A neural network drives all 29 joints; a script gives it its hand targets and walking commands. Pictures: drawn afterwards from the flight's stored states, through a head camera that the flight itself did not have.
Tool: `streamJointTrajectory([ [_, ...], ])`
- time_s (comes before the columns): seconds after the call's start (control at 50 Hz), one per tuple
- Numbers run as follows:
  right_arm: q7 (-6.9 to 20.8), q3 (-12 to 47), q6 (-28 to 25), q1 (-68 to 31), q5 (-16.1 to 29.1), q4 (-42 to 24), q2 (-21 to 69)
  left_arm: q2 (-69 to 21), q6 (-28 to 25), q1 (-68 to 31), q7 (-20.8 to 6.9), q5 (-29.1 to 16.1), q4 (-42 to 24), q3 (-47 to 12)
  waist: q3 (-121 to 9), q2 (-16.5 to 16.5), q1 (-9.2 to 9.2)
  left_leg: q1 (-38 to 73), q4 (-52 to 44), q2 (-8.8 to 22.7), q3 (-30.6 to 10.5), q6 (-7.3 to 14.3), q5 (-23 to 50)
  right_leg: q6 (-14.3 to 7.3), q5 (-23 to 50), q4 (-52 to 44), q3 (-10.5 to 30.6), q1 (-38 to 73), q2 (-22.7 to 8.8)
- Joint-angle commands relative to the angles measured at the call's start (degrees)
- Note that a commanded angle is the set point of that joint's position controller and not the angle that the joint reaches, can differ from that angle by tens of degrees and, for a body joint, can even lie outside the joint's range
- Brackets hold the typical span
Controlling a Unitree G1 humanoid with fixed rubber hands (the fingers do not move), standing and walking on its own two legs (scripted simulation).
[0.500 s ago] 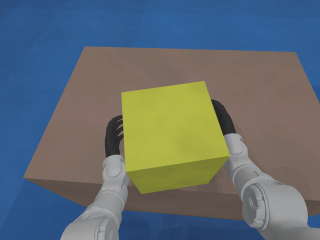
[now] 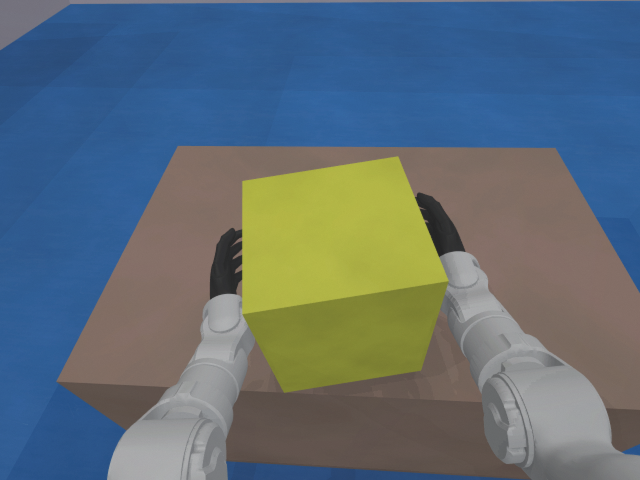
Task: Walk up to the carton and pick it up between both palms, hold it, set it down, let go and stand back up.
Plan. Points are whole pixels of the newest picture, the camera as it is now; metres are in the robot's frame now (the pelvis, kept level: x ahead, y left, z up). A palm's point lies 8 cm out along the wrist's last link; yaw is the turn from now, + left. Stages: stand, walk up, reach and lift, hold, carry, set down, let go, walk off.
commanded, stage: reach and lift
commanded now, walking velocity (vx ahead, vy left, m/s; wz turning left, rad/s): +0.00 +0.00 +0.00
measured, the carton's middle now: (337, 282) +0.41 +0.00 +0.02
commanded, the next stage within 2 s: hold in 1.84 s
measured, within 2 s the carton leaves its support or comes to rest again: neither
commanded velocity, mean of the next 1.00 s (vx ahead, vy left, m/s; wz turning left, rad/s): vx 0.00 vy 0.00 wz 0.00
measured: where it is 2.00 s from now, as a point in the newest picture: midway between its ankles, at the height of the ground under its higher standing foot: outside the picture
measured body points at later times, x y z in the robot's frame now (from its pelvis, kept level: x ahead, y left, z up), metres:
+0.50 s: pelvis +0.01 +0.01 +0.02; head -0.04 +0.02 +0.47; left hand +0.40 +0.16 +0.13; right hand +0.42 -0.14 +0.16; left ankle +0.02 +0.13 -0.72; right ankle +0.03 -0.11 -0.72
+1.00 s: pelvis +0.00 +0.02 +0.02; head -0.06 +0.03 +0.47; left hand +0.39 +0.16 +0.16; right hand +0.40 -0.14 +0.18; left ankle +0.02 +0.13 -0.72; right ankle +0.03 -0.11 -0.72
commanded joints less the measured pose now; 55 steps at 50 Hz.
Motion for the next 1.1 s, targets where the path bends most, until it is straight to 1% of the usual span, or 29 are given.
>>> streamJointTrajectory([
  [0.0,7.0,19.9,1.2,-36.3,6.3,-17.3,52.5,-41.2,-2.4,-54.8,-8.2,-1.2,-19.6,-22.8,-31.2,-4.2,-1.36,19.1,-6.0,-2.4,0.4,-1.0,11.1,2.2,16.5,-5.2,-0.6,33.4,2.6],
  [0.08,7.1,20.0,5.1,-36.6,8.8,-18.3,52.6,-39.8,1.2,-54.7,-8.8,-1.3,-20.6,-21.2,-26.0,-4.7,-1.58,20.8,-8.0,-2.7,-0.2,-0.6,10.3,2.5,15.2,-6.7,-0.4,35.4,2.3],
  [0.14,7.0,20.0,7.9,-36.1,10.9,-19.1,52.9,-38.8,4.2,-54.8,-9.2,-1.4,-22.6,-20.6,-21.9,-4.3,-1.95,23.3,-9.4,-2.8,-0.6,-0.6,10.5,2.6,14.7,-8.4,-0.4,36.6,2.2],
  [0.22,6.9,19.3,11.6,-35.6,13.2,-20.1,52.3,-38.5,9.0,-54.8,-9.7,-1.2,-25.8,-20.1,-17.0,-3.6,-2.91,26.8,-11.6,-2.7,-1.7,-0.7,11.0,2.3,13.9,-10.8,-0.6,37.7,2.2],
  [0.26,7.0,18.4,13.2,-35.7,14.0,-20.1,51.4,-38.8,11.6,-54.1,-9.8,-0.4,-26.6,-19.5,-14.6,-3.0,-3.23,28.6,-12.6,-2.6,-2.2,-0.9,11.3,2.0,13.2,-12.0,-0.9,37.7,2.4],
  [0.38,7.5,17.5,16.1,-37.4,16.2,-22.9,49.0,-40.1,18.5,-50.3,-9.9,2.3,-29.9,-17.9,-11.6,-1.8,-2.16,33.5,-14.0,-2.4,-2.8,-1.5,14.5,1.5,13.7,-13.8,-1.2,38.8,3.0],
  [0.44,7.6,17.5,17.0,-38.0,17.1,-24.8,48.0,-40.8,21.6,-48.6,-10.2,2.8,-32.0,-18.4,-11.3,-1.1,-1.83,35.8,-14.1,-2.6,-2.9,-1.9,16.6,1.4,14.6,-14.3,-1.3,39.6,3.2],
  [0.54,6.8,18.6,18.6,-37.1,18.7,-28.8,47.1,-41.3,25.7,-45.2,-11.2,3.0,-36.0,-20.2,-12.3,-0.7,-2.37,38.8,-13.5,-3.1,-3.1,-2.3,21.1,1.6,18.3,-14.8,-1.3,41.7,3.5],
  [0.62,5.8,18.9,20.2,-36.1,19.2,-30.8,46.4,-40.8,28.7,-43.5,-12.4,3.3,-37.7,-20.7,-11.3,-0.8,-3.12,39.0,-13.9,-3.5,-3.1,-2.3,20.8,1.8,19.1,-15.2,-0.9,43.3,3.3],
  [0.72,4.6,19.7,21.9,-37.3,19.9,-33.9,47.5,-40.2,31.4,-43.8,-14.0,2.9,-39.7,-20.6,-11.3,-1.5,-3.51,37.5,-14.5,-4.1,-2.9,-1.8,19.3,2.3,20.2,-15.3,-0.3,45.6,2.9],
  [0.8,4.1,19.4,23.1,-39.5,19.9,-34.7,48.0,-40.0,33.0,-44.7,-14.8,3.1,-39.1,-19.6,-10.0,-1.8,-3.44,35.7,-15.4,-4.4,-2.7,-1.3,16.0,2.4,18.1,-15.6,-0.1,45.7,2.6],
  [0.96,4.1,18.1,24.2,-44.2,19.3,-34.9,50.0,-40.5,34.5,-50.7,-15.1,2.2,-39.8,-19.1,-10.3,-1.3,-3.56,33.4,-16.7,-4.4,-2.4,-0.7,9.5,2.3,11.9,-16.0,-0.2,44.1,1.9],
  [1.08,4.3,18.0,24.7,-46.7,19.2,-35.6,51.3,-41.2,35.1,-53.8,-14.5,0.8,-40.4,-19.9,-11.0,-1.3,-3.81,32.4,-17.2,-4.5,-2.3,-0.4,7.0,2.4,9.4,-16.0,-0.4,43.0,1.7],
])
